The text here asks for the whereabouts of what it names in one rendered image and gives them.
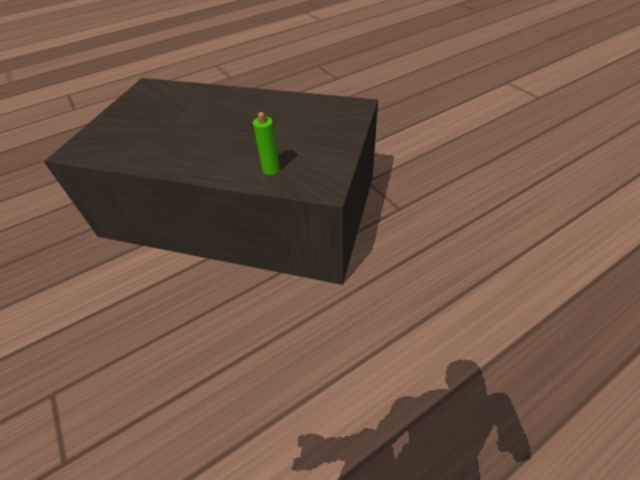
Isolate bottle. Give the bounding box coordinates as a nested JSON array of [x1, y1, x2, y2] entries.
[[253, 112, 280, 175]]

